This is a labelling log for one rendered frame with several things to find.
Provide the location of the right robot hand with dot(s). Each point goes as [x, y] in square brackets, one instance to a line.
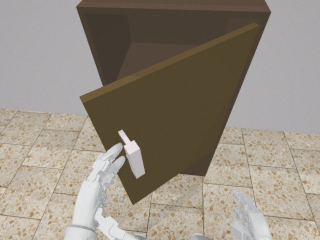
[254, 225]

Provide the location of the left robot hand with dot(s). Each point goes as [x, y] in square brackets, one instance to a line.
[92, 193]

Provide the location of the handle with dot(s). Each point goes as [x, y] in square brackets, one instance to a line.
[133, 154]

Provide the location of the cupboard door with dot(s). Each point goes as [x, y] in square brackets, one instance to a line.
[173, 110]

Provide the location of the left robot forearm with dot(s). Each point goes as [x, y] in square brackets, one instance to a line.
[78, 232]

